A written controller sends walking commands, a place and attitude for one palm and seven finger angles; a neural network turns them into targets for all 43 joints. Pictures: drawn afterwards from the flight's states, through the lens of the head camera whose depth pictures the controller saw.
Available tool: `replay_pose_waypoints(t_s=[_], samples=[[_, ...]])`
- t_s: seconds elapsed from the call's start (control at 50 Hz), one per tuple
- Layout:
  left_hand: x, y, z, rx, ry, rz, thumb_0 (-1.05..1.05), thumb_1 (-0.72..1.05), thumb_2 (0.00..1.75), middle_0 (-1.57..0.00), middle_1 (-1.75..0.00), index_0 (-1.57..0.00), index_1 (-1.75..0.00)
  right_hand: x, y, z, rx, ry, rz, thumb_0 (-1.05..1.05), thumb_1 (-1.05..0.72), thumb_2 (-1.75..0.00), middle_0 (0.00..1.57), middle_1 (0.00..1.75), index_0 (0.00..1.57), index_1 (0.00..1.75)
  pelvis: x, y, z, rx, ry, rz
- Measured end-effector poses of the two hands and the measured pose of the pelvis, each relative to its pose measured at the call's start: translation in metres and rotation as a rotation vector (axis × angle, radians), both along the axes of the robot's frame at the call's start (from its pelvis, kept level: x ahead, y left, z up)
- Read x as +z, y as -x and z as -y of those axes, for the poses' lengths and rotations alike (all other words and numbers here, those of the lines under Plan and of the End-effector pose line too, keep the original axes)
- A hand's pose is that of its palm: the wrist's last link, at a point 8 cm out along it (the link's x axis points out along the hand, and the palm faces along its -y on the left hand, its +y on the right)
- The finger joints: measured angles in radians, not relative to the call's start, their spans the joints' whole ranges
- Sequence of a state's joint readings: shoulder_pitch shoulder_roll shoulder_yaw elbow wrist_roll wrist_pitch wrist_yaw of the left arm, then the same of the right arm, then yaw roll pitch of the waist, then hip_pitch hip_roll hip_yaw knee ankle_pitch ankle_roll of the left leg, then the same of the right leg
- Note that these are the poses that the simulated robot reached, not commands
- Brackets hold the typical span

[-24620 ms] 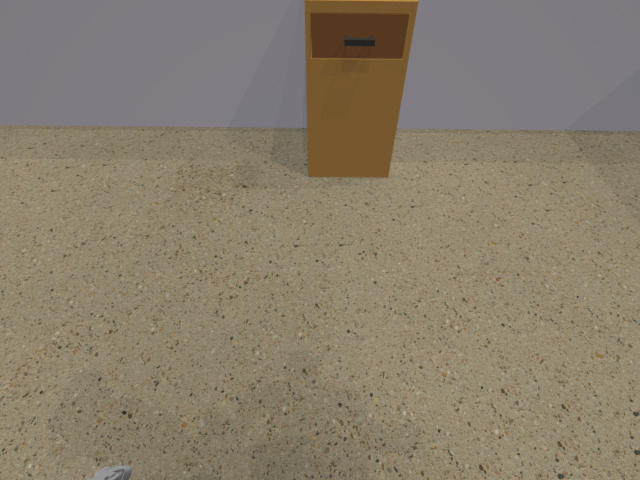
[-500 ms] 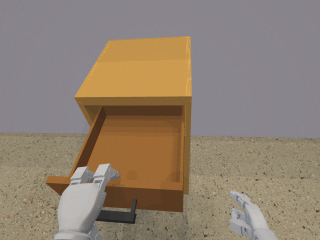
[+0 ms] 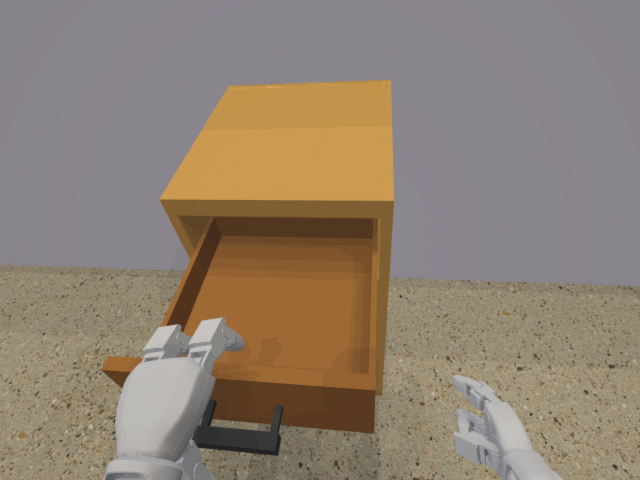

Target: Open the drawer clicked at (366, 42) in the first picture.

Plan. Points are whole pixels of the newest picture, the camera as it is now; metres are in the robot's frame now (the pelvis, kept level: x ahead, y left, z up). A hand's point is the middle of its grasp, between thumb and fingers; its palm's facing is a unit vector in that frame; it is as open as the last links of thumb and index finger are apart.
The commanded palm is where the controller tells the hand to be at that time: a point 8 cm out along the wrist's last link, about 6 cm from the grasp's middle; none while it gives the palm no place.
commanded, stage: draw the hand back to the body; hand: left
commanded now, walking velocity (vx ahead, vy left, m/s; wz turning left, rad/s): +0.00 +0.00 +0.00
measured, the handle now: (240, 424) +0.20 +0.16 -0.07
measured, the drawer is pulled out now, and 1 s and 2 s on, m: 0.30 0.30 0.30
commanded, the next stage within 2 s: step back with the hand held close in 1.60 s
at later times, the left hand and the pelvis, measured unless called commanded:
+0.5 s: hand (147, 393) +0.17 +0.21 +0.10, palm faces +0.08 -0.16 -0.98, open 13.9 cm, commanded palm +0.14 +0.21 +0.16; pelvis +0.00 +0.00 +0.01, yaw +1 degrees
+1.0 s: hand (111, 349) +0.19 +0.22 +0.17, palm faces +0.36 -0.86 -0.35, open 12.2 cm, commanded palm +0.13 +0.27 +0.18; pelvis +0.02 +0.01 +0.02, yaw +5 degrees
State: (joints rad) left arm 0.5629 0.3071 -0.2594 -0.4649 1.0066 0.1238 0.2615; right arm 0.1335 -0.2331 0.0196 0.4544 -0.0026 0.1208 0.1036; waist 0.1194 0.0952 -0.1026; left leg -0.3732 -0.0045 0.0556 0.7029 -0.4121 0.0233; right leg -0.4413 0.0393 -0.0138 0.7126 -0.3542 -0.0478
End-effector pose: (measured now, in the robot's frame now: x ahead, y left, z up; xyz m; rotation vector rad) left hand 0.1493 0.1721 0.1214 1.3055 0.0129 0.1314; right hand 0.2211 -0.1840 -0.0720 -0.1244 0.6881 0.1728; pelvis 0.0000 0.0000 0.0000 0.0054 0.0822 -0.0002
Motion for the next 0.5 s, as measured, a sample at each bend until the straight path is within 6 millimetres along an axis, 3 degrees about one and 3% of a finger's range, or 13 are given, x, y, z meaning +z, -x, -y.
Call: replay_pose_waypoints(t_s=[0.1,0.26,0.5], samples=[[0.004,0.001,-0.002,-0.011,-0.014,0.013,0.00,-0.49,0.30,-0.32,-1.20,-0.31,-1.20,0.000,0.001,-0.003,0.001,-0.008,-0.001,0.02,-0.91,-0.90,0.20,0.30,0.20,0.30,0.000,-0.001,0.000,-0.006,0.001,0.001],[0.014,0.005,-0.028,0.062,-0.072,0.001,0.00,-0.49,0.30,-0.32,-1.20,-0.31,-1.20,0.000,0.004,0.000,-0.010,0.008,-0.023,0.02,-0.91,-0.90,0.20,0.30,0.20,0.30,0.004,0.000,0.000,0.006,0.005,0.019],[0.027,0.001,-0.045,0.042,-0.091,-0.022,0.00,-0.49,0.30,-0.32,-1.20,-0.32,-1.20,0.007,0.003,0.005,-0.027,0.056,-0.028,0.02,-0.91,-0.90,0.20,0.30,0.20,0.30,0.011,-0.001,-0.003,0.014,0.010,0.034]])
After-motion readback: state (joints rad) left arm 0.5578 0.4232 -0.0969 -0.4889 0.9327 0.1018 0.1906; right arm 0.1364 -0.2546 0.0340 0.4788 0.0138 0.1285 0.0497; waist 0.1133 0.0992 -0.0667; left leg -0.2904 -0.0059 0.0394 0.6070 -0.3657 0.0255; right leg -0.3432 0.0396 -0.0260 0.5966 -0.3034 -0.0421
